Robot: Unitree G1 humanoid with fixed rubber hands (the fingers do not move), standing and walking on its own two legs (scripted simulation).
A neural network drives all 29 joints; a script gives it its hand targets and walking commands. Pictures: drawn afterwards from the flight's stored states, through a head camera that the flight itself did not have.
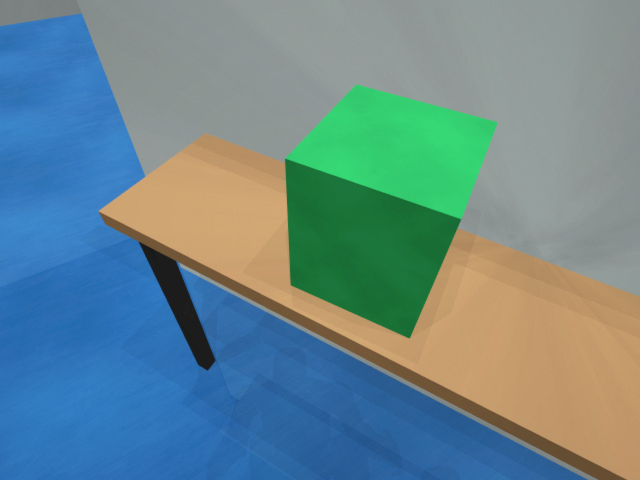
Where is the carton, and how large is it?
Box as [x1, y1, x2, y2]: [285, 84, 497, 338]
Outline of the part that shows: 356,84 285,158 291,285 409,338 459,223 497,122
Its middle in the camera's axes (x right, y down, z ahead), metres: +0.09 -0.05 +0.57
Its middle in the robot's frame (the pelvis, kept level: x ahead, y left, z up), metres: +0.47 -0.08 +0.07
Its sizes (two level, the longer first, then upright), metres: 0.207 0.205 0.253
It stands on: a table, 0.71 m high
